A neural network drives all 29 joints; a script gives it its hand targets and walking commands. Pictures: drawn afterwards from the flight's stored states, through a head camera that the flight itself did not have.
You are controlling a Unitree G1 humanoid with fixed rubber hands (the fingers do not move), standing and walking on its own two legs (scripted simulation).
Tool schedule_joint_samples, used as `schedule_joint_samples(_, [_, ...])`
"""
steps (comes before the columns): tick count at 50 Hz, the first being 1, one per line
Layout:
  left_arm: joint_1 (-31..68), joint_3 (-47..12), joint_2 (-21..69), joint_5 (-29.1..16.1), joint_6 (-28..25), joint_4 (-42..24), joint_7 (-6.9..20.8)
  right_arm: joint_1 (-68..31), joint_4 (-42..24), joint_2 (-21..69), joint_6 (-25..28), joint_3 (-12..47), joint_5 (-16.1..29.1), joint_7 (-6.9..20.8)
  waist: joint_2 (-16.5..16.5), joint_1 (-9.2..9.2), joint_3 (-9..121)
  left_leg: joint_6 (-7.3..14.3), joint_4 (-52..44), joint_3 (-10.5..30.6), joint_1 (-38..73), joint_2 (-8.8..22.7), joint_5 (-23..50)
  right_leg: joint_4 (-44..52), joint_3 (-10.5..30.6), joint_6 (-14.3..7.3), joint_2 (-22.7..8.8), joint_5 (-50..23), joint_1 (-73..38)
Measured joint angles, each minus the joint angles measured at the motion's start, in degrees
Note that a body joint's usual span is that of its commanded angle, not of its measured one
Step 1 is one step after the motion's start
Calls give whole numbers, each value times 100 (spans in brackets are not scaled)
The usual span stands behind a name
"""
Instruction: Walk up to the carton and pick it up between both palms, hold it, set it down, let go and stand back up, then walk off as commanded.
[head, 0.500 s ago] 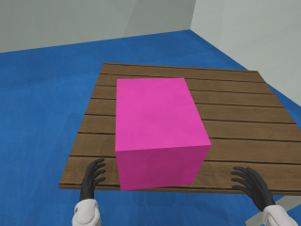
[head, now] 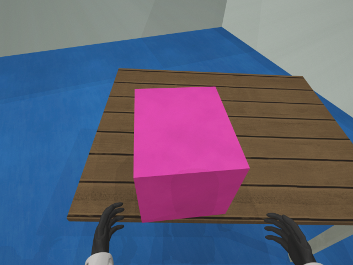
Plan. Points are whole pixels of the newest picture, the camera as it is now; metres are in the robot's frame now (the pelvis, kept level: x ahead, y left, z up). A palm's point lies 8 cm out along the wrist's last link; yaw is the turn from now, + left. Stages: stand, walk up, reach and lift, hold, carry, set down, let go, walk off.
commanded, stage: set down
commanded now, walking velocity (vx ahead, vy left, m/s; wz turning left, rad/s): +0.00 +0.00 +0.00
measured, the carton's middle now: (180, 151) +0.45 +0.01 -0.02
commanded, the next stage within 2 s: let go in 1.12 s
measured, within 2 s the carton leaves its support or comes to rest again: neither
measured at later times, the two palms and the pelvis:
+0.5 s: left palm (75, 256) +0.18 +0.23 -0.05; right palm (279, 260) +0.19 -0.22 -0.05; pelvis +0.01 +0.02 +0.01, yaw +0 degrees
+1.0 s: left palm out of the picture +0.15 +0.24 -0.08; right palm out of the picture +0.16 -0.21 -0.07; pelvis +0.01 +0.01 +0.01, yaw +1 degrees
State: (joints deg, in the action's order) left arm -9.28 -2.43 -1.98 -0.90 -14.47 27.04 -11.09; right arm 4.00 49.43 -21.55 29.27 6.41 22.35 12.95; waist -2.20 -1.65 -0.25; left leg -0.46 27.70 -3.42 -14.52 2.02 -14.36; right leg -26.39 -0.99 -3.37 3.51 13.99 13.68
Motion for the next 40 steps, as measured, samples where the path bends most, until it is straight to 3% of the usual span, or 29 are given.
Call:
schedule_joint_samples(16, [-308, 222, -523, -83, 428, 383, 479, 166, 67, 518, -390, -215, -762, -445, 28, 72, -146, 42, -301, 61, 502, -77, 28, 405, -45, 75, -62, -62, -580])
schedule_joint_samples(27, [-266, 180, -669, -140, 982, 259, 592, 346, -278, 674, -897, -433, -1265, -653, 130, 4, -81, 106, -556, -27, 725, -110, 142, 709, 48, 132, -88, -234, -799])
schedule_joint_samples(40, [-212, 190, -694, -47, 1741, 129, 670, 440, -705, 952, -1596, -661, -1855, -815, -8, -60, -382, 87, -700, -50, 788, -121, 276, 666, 64, 106, -97, -268, -771])
